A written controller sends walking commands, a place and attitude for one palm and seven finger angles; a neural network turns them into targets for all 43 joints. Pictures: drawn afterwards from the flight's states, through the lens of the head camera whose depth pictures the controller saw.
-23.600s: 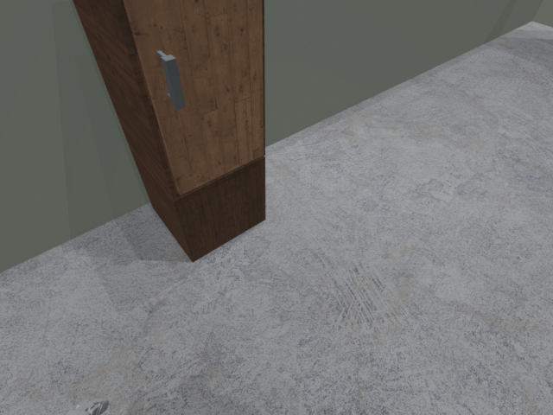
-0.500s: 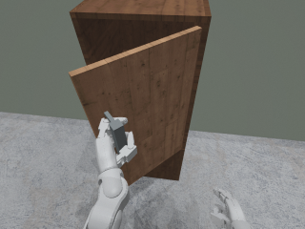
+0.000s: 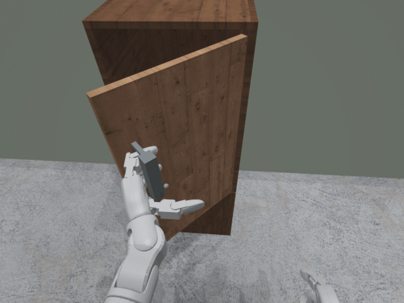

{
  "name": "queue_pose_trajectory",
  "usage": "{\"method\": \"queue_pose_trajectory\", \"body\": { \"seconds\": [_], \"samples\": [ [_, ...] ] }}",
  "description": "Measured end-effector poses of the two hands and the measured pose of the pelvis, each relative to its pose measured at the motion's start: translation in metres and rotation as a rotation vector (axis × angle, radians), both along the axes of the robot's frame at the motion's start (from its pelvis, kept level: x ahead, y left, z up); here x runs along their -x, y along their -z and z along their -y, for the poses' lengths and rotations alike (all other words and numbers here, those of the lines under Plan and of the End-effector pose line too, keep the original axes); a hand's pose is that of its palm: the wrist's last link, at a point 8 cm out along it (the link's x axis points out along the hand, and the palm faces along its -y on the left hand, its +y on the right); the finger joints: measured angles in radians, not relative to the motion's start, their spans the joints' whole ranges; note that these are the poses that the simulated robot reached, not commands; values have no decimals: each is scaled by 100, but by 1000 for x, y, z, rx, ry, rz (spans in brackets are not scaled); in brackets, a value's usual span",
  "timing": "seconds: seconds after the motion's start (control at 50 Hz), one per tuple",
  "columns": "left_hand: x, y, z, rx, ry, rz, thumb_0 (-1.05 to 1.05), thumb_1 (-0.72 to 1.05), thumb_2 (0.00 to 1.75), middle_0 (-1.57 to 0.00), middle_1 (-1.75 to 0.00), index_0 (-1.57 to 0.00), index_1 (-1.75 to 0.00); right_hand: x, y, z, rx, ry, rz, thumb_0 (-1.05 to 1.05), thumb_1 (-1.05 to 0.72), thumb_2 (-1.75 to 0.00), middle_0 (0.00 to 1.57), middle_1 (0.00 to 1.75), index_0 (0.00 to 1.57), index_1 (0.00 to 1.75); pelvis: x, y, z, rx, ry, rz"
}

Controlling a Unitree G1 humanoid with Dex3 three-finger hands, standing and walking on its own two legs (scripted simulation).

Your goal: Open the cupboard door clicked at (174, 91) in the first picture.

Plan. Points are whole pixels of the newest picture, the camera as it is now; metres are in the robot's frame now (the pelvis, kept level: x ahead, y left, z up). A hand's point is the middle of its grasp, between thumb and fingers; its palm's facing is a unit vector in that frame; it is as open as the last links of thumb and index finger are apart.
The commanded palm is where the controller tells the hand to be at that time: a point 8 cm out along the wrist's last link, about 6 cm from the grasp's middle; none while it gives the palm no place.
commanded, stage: open thumb and fingers to let go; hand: left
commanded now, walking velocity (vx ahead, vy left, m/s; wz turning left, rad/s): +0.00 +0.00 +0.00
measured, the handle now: (147, 171) +0.36 +0.14 +0.09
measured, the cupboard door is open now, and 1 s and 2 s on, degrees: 45 45 45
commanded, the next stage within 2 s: slide the hand sideways off the handle in 0.20 s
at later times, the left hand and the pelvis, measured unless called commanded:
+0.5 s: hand (154, 197) +0.29 +0.11 +0.09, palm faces -0.10 -0.99 -0.06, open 16.2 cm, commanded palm +0.27 +0.14 +0.09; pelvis -0.01 +0.03 +0.00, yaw +0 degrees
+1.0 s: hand (140, 219) +0.25 +0.13 +0.09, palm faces -0.04 -1.00 -0.02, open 16.3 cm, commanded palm +0.22 +0.18 +0.09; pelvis +0.01 +0.03 +0.00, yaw -1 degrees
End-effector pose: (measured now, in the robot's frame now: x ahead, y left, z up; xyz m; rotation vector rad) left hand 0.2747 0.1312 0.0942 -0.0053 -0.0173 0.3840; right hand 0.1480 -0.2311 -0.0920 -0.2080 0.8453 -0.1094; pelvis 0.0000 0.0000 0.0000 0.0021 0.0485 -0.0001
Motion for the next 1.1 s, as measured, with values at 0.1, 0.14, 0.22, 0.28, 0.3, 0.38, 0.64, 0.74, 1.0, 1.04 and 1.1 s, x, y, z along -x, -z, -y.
{"method": "queue_pose_trajectory", "body": {
  "seconds": [0.1, 0.14, 0.22, 0.28, 0.3, 0.38, 0.64, 0.74, 1.0, 1.04, 1.1],
  "samples": [
    [-2, 0, -2, 10, 7, 0, 0, -47, 31, -24, -90, -25, -90, -11, -6, -16, -11, -22, 31, 2, -91, -90, 20, 30, 20, 30, 2, 0, -6, 4, 1, 2],
    [-4, 1, -3, 8, 11, 0, -1, -49, 31, -24, -82, -24, -81, -14, -7, -22, -17, -32, 38, 2, -91, -90, 20, 30, 20, 30, 3, 0, -9, 6, 1, 1],
    [-4, 1, -5, 2, 27, 1, -1, -50, 30, -27, -71, -28, -68, -20, -8, -35, -29, -51, 41, 2, -91, -89, 20, 30, 20, 30, 3, 1, -14, 10, 1, -2],
    [-3, 1, -7, 3, 38, 1, -1, -50, 30, -30, -65, -31, -62, -22, -7, -44, -35, -61, 35, 2, -91, -89, 20, 30, 20, 30, 4, 1, -18, 13, 0, -3],
    [-3, 1, -7, 3, 40, 1, -1, -50, 30, -31, -63, -32, -60, -22, -7, -46, -36, -64, 33, 2, -91, -89, 20, 30, 20, 30, 4, 2, -19, 13, 0, -3],
    [-1, 3, -15, -41, 156, 18, -1, -50, 30, -31, -56, -28, -53, -18, -6, -52, -40, -71, 20, 1, -91, -89, 21, 30, 20, 30, 6, 2, -23, 10, 0, -3],
    [2, 3, -30, 10, 471, 28, -1, -51, 30, -14, -33, -14, -33, 5, -9, -51, -45, -29, 82, 2, -91, -89, 21, 30, 20, 30, 8, 2, -38, 16, 10, 3],
    [5, 4, -30, -8, 474, 26, -1, -51, 30, -14, -33, -14, -31, 3, -14, -50, -47, -25, 98, 2, -91, -89, 21, 30, 20, 30, 4, 2, -38, 13, 26, 0],
    [46, 7, -50, -28, 419, -5, -1, -50, 30, -15, -31, -15, -30, -28, -22, -47, -51, -62, 175, 2, -91, -89, 20, 30, 20, 30, -8, 4, -29, 14, 17, -11],
    [49, 7, -52, -34, 415, -4, -1, -50, 30, -15, -31, -15, -30, -33, -22, -46, -50, -71, 187, 2, -91, -89, 20, 30, 20, 30, -9, 5, -27, 14, 12, -14],
    [52, 6, -54, -38, 418, -4, -1, -51, 30, -15, -31, -15, -30, -39, -21, -43, -50, -78, 201, 2, -91, -89, 21, 30, 20, 30, -10, 6, -24, 12, 8, -20]
  ]
}}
